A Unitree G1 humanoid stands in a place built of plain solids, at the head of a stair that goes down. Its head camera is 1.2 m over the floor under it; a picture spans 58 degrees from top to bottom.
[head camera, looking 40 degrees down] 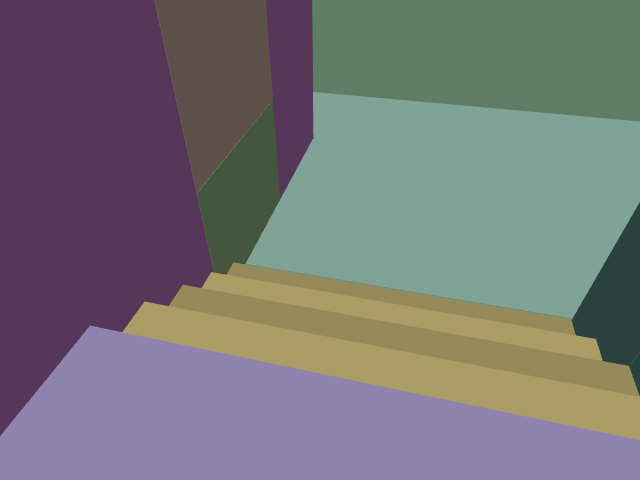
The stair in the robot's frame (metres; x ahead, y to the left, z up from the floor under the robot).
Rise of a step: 0.17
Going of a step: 0.27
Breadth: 2.00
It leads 13 degrees to the right of straight ahead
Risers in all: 5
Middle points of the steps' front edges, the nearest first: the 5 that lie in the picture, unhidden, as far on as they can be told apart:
0.74 -0.17 0.00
1.00 -0.23 -0.17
1.26 -0.30 -0.34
1.52 -0.36 -0.51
1.79 -0.42 -0.67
